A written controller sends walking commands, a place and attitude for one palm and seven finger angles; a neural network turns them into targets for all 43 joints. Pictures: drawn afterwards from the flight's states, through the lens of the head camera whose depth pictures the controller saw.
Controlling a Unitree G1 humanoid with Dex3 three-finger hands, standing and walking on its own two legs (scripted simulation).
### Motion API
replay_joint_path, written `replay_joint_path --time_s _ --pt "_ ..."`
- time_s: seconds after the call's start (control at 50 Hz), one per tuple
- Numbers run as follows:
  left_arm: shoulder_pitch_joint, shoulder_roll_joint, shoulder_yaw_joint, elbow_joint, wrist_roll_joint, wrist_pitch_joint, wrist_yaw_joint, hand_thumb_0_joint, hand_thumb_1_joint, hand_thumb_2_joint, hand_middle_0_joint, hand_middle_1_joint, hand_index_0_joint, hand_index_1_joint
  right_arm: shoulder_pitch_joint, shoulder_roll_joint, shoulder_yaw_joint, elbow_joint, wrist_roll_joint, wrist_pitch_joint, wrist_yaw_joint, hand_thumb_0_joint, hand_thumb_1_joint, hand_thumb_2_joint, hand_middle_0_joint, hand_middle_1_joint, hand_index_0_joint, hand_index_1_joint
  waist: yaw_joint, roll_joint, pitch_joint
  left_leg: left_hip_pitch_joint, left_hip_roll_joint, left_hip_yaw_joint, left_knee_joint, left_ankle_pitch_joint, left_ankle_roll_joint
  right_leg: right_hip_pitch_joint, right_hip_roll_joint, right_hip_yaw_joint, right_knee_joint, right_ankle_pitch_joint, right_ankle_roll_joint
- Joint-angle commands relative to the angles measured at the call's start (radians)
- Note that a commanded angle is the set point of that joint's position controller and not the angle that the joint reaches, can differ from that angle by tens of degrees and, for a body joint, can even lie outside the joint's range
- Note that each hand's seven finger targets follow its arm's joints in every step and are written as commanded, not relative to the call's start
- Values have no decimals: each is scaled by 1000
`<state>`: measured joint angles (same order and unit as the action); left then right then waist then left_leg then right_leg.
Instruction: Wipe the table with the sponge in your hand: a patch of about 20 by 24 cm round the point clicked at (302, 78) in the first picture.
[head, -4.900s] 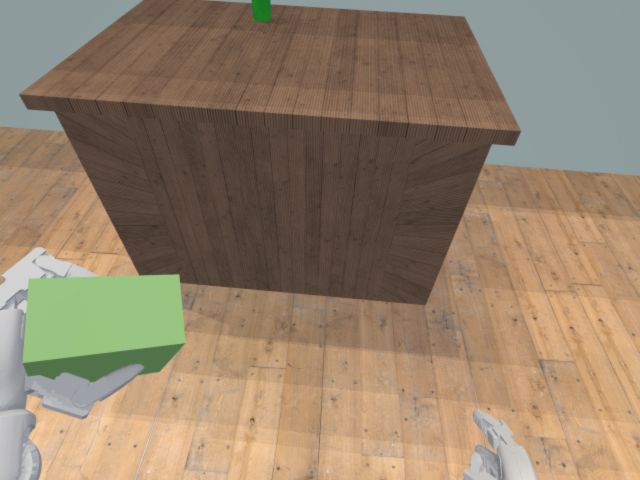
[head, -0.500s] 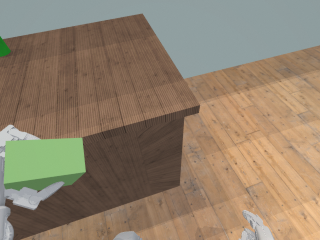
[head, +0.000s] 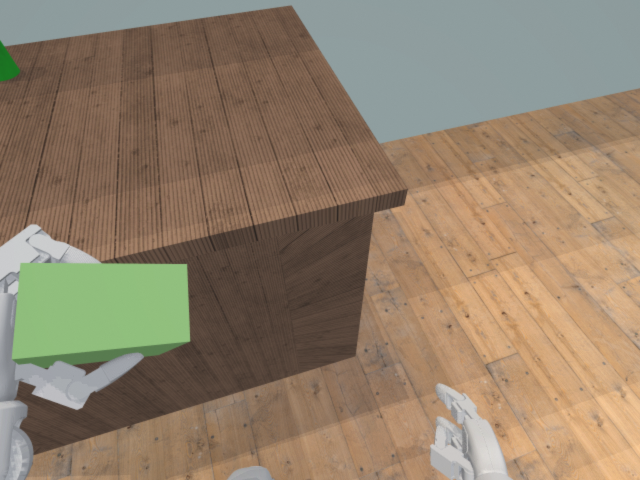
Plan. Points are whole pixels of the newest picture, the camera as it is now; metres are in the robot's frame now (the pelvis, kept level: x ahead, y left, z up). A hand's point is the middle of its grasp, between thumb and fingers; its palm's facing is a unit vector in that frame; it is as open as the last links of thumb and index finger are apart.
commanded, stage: come to a stop and stand still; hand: left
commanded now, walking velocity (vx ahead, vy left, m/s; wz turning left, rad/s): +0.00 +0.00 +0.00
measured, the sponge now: (127, 317) +0.23 +0.20 +0.16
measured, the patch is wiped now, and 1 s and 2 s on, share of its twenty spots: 0.00 0.00 0.00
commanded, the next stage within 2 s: none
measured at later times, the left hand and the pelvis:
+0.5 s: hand (79, 406) +0.14 +0.19 +0.18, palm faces +0.42 -0.82 -0.40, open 10.4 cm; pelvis -0.06 -0.05 +0.01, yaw +0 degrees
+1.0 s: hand out of the picture +0.09 +0.16 +0.19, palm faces +0.39 -0.78 -0.48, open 10.4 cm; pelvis -0.13 -0.07 +0.01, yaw +0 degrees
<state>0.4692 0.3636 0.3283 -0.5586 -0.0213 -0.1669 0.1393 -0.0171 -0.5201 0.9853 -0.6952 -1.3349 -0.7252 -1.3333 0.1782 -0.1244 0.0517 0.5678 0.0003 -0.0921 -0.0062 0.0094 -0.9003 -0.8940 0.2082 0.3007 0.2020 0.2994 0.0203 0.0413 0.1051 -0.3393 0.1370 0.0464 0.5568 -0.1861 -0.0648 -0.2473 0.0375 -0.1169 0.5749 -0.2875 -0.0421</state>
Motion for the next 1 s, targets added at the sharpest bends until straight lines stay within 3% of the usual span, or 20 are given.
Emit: replay_joint_path --time_s 0.0,0.04,0.08,0.16,0.2,0.26,0.32,0.34,0.36,0.38,0.44,0.56,0.6,0.68,0.74,0.78,0.82,0.88,0.96,0.98 --pt "-54 200 165 -159 -35 -31 31 0 100 1300 -1200 -1600 -1200 -1600 -62 -155 -87 -128 11 -28 -26 0 -900 -900 200 300 200 300 -12 -259 -163 -32 -116 -21 300 -274 31 -28 -334 429 -345 82 -87" --pt "-14 193 173 -146 -35 -43 30 0 100 1300 -1200 -1600 -1200 -1600 -76 -135 -62 -112 4 -16 -32 0 -900 -900 200 300 200 300 -22 -151 -168 -89 -95 -55 399 -223 28 21 -318 344 -303 197 -101" --pt "-25 176 155 -141 -34 -52 35 0 100 1300 -1200 -1600 -1200 -1600 -95 -123 -48 -105 4 -4 -41 0 -900 -900 200 300 200 300 -22 -111 -214 -103 -99 -37 333 -218 21 122 -290 253 -236 418 -92" --pt "-11 166 152 -90 -22 -70 43 0 100 1300 -1200 -1600 -1200 -1600 -86 -150 -61 -106 -1 -11 -60 0 -900 -900 200 300 200 300 -1 -174 -234 -66 -115 2 180 -211 40 201 -276 236 -231 504 -85" --pt "4 149 134 -82 -21 -71 45 0 100 1300 -1200 -1600 -1200 -1600 -71 -155 -65 -110 1 -13 -61 0 -900 -900 200 300 200 300 3 -145 -235 -9 -119 6 49 -187 51 208 -269 258 -238 467 -73" --pt "-26 149 113 -141 -16 -77 49 0 100 1300 -1200 -1600 -1200 -1600 -38 -177 -78 -112 1 -4 -58 0 -900 -900 200 300 200 300 -7 -93 -250 116 -114 3 -148 -72 68 191 -237 261 -249 342 2" --pt "-66 164 93 -207 -8 -93 55 0 100 1300 -1200 -1600 -1200 -1600 -53 -212 -92 -129 10 -7 -59 0 -900 -900 200 300 200 300 4 81 -238 203 36 -126 -198 153 114 108 -139 224 -203 171 64" --pt "-45 168 99 -170 -7 -91 56 0 100 1300 -1200 -1600 -1200 -1600 -57 -205 -86 -126 13 -7 -60 0 -900 -900 200 300 200 300 5 107 -213 152 46 -130 -200 90 121 97 -130 230 -221 116 74" --pt "-65 171 95 -177 -4 -90 55 0 100 1300 -1200 -1600 -1200 -1600 -72 -198 -74 -125 4 -6 -63 0 -900 -900 200 300 200 300 -3 171 -161 47 46 -142 -233 -17 124 116 -125 214 -211 81 61" --pt "-108 180 98 -199 0 -89 54 0 100 1300 -1200 -1600 -1200 -1600 -69 -202 -75 -125 0 -7 -65 0 -900 -900 200 300 200 300 -4 178 -125 -26 41 -142 -267 -124 116 137 -114 205 -197 30 46" --pt "-110 160 89 -104 8 -80 48 0 100 1300 -1200 -1600 -1200 -1600 -51 -198 -77 -127 3 -11 -61 0 -900 -900 200 300 200 300 -7 82 -81 -88 -15 -89 -231 -282 103 123 -119 246 -274 -77 45" --pt "-88 148 79 -31 1 -49 44 0 100 1300 -1200 -1600 -1200 -1600 -27 -180 -77 -120 6 8 -44 0 -900 -900 200 300 200 300 -20 -133 -147 41 -107 -46 30 -181 84 18 -250 388 -479 -274 42" --pt "-85 141 67 -32 -2 -44 46 0 100 1300 -1200 -1600 -1200 -1600 -32 -171 -67 -116 5 12 -44 0 -900 -900 200 300 200 300 -20 -142 -171 48 -108 -56 25 -175 85 36 -253 359 -465 -251 31" --pt "-117 171 80 -127 0 -47 54 0 100 1300 -1200 -1600 -1200 -1600 -39 -178 -64 -118 -3 20 -46 0 -900 -900 200 300 200 300 -14 -60 -213 85 -124 -41 -55 -168 91 71 -239 331 -463 -248 45" --pt "-93 184 84 -171 5 -59 65 0 100 1300 -1200 -1600 -1200 -1600 -25 -175 -62 -117 -13 20 -55 0 -900 -900 200 300 200 300 -14 11 -198 98 -109 -67 -148 -201 105 70 -194 294 -442 -251 58" --pt "-111 196 92 -190 9 -63 68 0 100 1300 -1200 -1600 -1200 -1600 -28 -185 -60 -119 -23 22 -60 0 -900 -900 200 300 200 300 -20 84 -149 24 -82 -114 -205 -274 113 62 -145 262 -403 -260 62" --pt "-95 185 91 -169 17 -69 70 0 100 1300 -1200 -1600 -1200 -1600 -21 -191 -67 -121 -27 21 -65 0 -900 -900 200 300 200 300 -20 92 -126 -58 -50 -156 -240 -314 123 115 -104 229 -339 -199 66" --pt "-93 199 128 -144 11 -67 60 0 100 1300 -1200 -1600 -1200 -1600 -6 -195 -84 -122 -24 33 -62 0 -900 -900 200 300 200 300 -27 66 -173 -71 -63 -116 -185 -314 115 160 -97 209 -293 -152 82" --pt "-19 143 101 -41 18 -46 43 0 100 1300 -1200 -1600 -1200 -1600 -8 -203 -94 -124 -32 61 -70 0 -900 -900 200 300 200 300 -40 2 -162 -46 -101 -90 -53 -338 110 34 -120 212 -319 -234 73" --pt "-20 144 105 -42 21 -44 40 0 100 1300 -1200 -1600 -1200 -1600 12 -208 -99 -116 -33 68 -69 0 -900 -900 200 300 200 300 -48 -59 -176 16 -127 -60 32 -346 101 -57 -143 225 -361 -289 69"
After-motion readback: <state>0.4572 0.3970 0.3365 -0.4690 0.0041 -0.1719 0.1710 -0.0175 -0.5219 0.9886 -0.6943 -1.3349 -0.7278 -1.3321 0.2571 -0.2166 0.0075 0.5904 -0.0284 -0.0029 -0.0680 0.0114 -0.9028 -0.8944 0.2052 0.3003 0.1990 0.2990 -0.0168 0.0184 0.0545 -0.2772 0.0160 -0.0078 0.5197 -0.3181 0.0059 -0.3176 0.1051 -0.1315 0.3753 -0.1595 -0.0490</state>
